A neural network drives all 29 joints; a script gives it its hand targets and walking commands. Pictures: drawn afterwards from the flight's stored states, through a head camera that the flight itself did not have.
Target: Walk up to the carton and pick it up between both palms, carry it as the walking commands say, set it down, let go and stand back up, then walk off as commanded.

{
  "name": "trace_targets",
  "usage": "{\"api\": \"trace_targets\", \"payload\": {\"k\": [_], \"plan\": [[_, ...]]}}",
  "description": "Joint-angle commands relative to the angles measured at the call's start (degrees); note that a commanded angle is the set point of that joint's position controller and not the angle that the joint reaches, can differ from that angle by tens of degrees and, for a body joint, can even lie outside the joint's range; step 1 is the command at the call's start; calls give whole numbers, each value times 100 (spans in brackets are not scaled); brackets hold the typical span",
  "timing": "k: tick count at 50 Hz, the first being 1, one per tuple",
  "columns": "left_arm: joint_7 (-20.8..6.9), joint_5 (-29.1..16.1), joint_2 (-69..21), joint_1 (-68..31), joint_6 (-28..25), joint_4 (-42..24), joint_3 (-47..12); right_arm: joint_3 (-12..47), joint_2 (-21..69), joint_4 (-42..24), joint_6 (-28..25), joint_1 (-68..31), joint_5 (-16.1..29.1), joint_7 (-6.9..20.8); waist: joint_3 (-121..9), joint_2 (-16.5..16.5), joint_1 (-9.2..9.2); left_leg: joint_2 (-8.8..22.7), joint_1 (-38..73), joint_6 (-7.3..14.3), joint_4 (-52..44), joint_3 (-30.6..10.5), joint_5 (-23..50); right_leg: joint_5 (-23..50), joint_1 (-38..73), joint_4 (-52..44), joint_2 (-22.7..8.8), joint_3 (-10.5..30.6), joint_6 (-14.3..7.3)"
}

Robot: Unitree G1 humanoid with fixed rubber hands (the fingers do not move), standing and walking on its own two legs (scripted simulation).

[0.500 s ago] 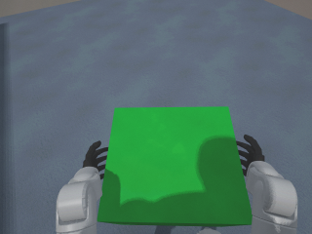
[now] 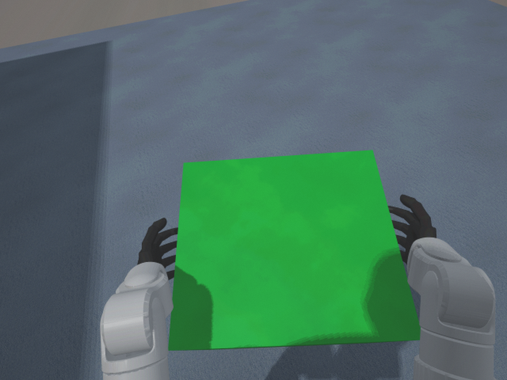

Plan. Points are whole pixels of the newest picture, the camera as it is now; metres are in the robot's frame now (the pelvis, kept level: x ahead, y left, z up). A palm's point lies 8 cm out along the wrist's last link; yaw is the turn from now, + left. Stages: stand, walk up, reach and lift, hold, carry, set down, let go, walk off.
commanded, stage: carry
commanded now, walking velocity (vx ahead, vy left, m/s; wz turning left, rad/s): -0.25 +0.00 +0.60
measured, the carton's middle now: (282, 259) +0.32 -0.03 +0.00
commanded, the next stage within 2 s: none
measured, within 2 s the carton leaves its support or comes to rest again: neither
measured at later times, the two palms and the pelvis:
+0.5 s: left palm out of the picture +0.00 +0.25 +0.10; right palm out of the picture +0.12 -0.11 +0.08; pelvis -0.19 +0.02 +0.01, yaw +17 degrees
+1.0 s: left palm out of the picture -0.15 +0.30 +0.09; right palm out of the picture +0.01 -0.04 +0.08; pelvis -0.31 +0.04 +0.01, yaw +21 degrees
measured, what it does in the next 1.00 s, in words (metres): walks backwards, turning left: left foot, then right foot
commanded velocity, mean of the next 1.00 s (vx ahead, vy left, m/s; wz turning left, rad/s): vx -0.10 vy -0.01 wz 0.23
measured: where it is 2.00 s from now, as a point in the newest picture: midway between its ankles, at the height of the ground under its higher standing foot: outside the picture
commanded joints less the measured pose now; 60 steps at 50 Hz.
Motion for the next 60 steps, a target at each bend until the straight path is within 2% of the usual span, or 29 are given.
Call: {"api": "trace_targets", "payload": {"k": [1, 2, 3, 4, 7, 10, 11, 13, 14, 16, 17, 19, 21, 24, 27, 30, 33, 34, 35, 36, 37, 41, 43, 46, 51, 53, 57, 59, 60], "plan": [[-1839, -2425, -4411, -2744, 11, -318, -3745, 4677, 5566, -58, 176, -1925, 2667, 1756, -1794, -888, 178, 168, 650, 63, -2316, 10, 1537, 3607, 1716, 137, -680, 248, -269], [-1864, -2501, -4642, -3048, -6, -421, -3772, 4566, 5585, 110, 182, -2168, 2623, 1801, -1680, -89, 201, 668, 1591, 26, -2219, -585, 3080, 1733, 580, 626, -551, 284, 29], [-1904, -2567, -4519, -2949, 61, -497, -3765, 4446, 5511, 350, 64, -1448, 2412, 1798, -1590, 2094, 109, 2175, 2207, 916, -1301, -2382, 7389, -431, -1172, 1486, 342, -151, 363], [-1954, -2508, -4662, -3160, -11, -853, -4136, 4633, 5610, -251, -46, -1618, 2389, 1814, -1713, 2218, 106, 2193, 2570, 1394, -888, -2223, 9297, -2422, -1421, 1985, 415, 312, 233], [-2059, -2759, -4878, -3344, -123, -557, -4244, 4566, 5556, -848, -186, -1985, 2270, 1738, -1741, 784, 169, 1558, 1618, 1081, -1362, -1531, 6030, -1280, -870, 2635, 429, 761, 162], [-2098, -3039, -4852, -3453, -190, -819, -4332, 4477, 5345, -1165, -201, -1967, 2084, 1569, -1760, 922, 185, 1144, 1388, 1012, -1562, -1463, 4934, -1037, -641, 2226, 640, 750, 114], [-2112, -3165, -4934, -3485, -104, -854, -4361, 4458, 5311, -1233, -188, -1683, 2076, 1540, -1986, 1103, 117, 1380, 1793, 1178, -1818, -2127, 4341, -1272, -765, 1959, 807, 629, 159], [-2104, -3086, -4835, -3386, -96, -831, -4324, 4594, 5171, -1500, -172, -1966, 2144, 1563, -1915, 1086, 123, 1246, 1701, 1196, -1623, -1898, 5286, -1381, -286, 1339, 974, 599, 129], [-2099, -2980, -4605, -3091, -147, -726, -4204, 4576, 4890, -1317, -152, -1731, 2044, 1544, -2081, 447, 140, 1298, 1452, 1044, -2092, -2119, 3800, -1226, 191, 1221, 1049, 613, 61], [-2033, -2927, -4399, -3097, -86, -856, -4221, 4414, 5043, -767, -53, -1179, 1988, 1604, -1878, 1464, 110, 1159, 1175, 914, -2479, -2154, 2630, -1146, 608, 258, 1182, 523, -35], [-2012, -2781, -4555, -2792, -73, -417, -4149, 4556, 4881, -983, -100, -1534, 2124, 1622, -1768, 1244, 107, 1081, 1023, 946, -2331, -2313, 3197, -1010, 797, 34, 1227, 649, -30], [-2044, -2659, -4454, -2407, -79, -263, -4029, 4597, 4920, -838, -57, -1436, 2064, 1625, -1857, 833, 202, 530, 273, 399, -2172, -1762, 2290, -625, 2096, -1671, 907, 775, -283], [-2056, -2587, -4385, -2582, -183, -379, -3968, 4731, 5068, -1011, -29, -1953, 2185, 1699, -1394, -2225, 284, -483, -1094, 174, 760, -150, -603, 986, 1364, -2205, -1896, 2812, -1482], [-2001, -2542, -4508, -2819, -126, -480, -3881, 4911, 5221, -804, -72, -2216, 2470, 1814, -794, -757, 146, -320, -594, 347, 2529, -461, 331, -196, -107, -2222, -592, 993, -678], [-1944, -2414, -4184, -2928, -74, -458, -3732, 4950, 5371, -418, 58, -2039, 2655, 1813, -920, -1345, 176, -258, -764, 144, 1740, -241, 514, 245, 755, -1859, -182, 556, -378], [-2001, -2527, -4471, -2883, 6, -181, -3779, 4871, 5369, -511, 75, -2608, 2755, 1803, -1233, -1294, 318, -300, -365, 126, 356, 192, -557, 761, 1285, -1606, -319, 933, -717], [-1919, -2371, -3964, -2964, 2, -265, -3622, 4732, 5387, 243, 186, -1972, 2572, 1821, -866, -1275, 238, -102, 835, 136, -2143, 178, 844, 486, 754, -1002, -150, 951, -504], [-1964, -2400, -4258, -3015, 52, -128, -3688, 4524, 5412, 341, 185, -2049, 2532, 1834, -1268, -182, 225, 333, 1767, 155, -2454, -422, 861, 173, 299, -335, -129, 855, -286], [-2027, -2407, -4074, -3027, 98, -130, -3772, 4494, 5364, 532, 97, -1690, 2381, 1858, -1448, 1916, 101, 1959, 1767, 809, -2849, -2592, 1554, -1105, -899, 412, 746, 181, 139], [-2086, -2581, -4447, -3340, 105, -204, -3849, 4448, 5418, 347, 63, -1754, 2324, 1838, -1193, 2130, 227, 2164, 511, 1150, -2770, -2501, 1792, -1518, -113, 924, 450, 789, 43], [-2086, -2728, -4526, -3802, 37, -343, -3917, 4475, 5677, 277, 79, -2054, 2340, 1846, -1258, 1090, 221, 1743, 619, 1187, -2584, -1715, 1409, -1074, -26, 1103, 449, 722, -21], [-2204, -3165, -4795, -3883, 14, -17, -4059, 4538, 5487, -322, -77, -2434, 2237, 1709, -1162, 485, 264, 1123, 138, 832, -2593, -712, 518, -297, 814, 351, 841, 279, -189], [-2221, -3243, -4903, -4140, -4, -357, -4185, 4431, 5440, -535, -107, -2458, 2114, 1643, -1354, 1025, 224, 1113, 539, 797, -2584, -999, 315, -255, 916, -754, 833, 422, -258], [-2197, -2797, -4379, -3451, 29, 95, -3787, 4339, 5394, 6, -57, -2106, 2045, 1598, -1689, -364, 172, 320, 397, 379, -1772, -420, 1543, -86, 1554, -1735, -68, 1559, -504], [-2233, -2770, -4757, -3404, -95, -133, -3963, 4680, 5607, -602, -102, -2574, 2287, 1704, -1333, -696, 254, 828, 864, 549, -2172, -1053, 1453, -320, 487, -1211, 599, 791, -189], [-2124, -2760, -4650, -3610, -19, -278, -3944, 4744, 5696, -415, 21, -2628, 2528, 1781, -1137, -13, 267, 1005, 667, 452, -2096, -836, 1457, 98, 587, -1034, 426, 961, -294], [-1999, -2381, -4484, -2941, 203, -28, -3825, 4750, 5603, -426, 111, -2222, 2580, 1827, -1339, 1318, 162, 2203, 1002, 1079, -2143, -2135, 3871, -831, -49, 907, 767, 734, -110], [-2007, -2391, -4737, -2881, 94, 21, -3828, 4734, 5474, -500, 139, -2163, 2525, 1829, -1748, 864, 195, 2460, 1263, 1274, -2319, -2309, 3857, -1397, -49, 1143, 907, 791, -151], [-2042, -2397, -4659, -3078, 124, -132, -3845, 4738, 5812, -602, 158, -2506, 2557, 1853, -1553, 1261, 220, 2349, 1072, 1179, -2144, -1830, 4681, -922, -43, 1040, 809, 870, -222]]}}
